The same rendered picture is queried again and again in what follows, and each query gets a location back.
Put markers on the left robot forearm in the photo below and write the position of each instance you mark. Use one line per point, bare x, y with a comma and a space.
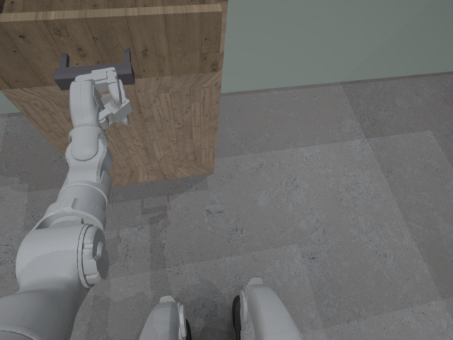
84, 195

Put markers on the robot left upper arm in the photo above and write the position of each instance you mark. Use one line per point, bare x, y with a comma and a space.
57, 267

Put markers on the robot right thigh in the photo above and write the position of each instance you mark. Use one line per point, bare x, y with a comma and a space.
271, 319

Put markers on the robot thigh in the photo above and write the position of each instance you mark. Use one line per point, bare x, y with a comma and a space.
165, 322
271, 319

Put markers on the cabinet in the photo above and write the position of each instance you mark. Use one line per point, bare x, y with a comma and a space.
172, 130

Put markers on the drawer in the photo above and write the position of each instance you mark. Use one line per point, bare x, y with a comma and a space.
165, 37

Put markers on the robot left hand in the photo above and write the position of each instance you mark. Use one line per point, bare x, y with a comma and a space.
86, 105

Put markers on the handle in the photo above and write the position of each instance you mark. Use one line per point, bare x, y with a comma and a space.
65, 75

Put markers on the robot left thigh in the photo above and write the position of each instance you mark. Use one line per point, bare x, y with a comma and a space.
165, 322

